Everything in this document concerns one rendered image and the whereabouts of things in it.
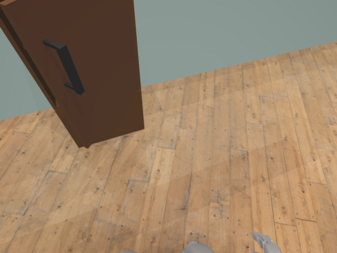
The handle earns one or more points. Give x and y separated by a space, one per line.
68 65

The cupboard door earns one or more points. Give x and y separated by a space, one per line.
98 35

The robot right hand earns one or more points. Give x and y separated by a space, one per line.
266 243

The right robot shin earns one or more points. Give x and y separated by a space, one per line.
193 242

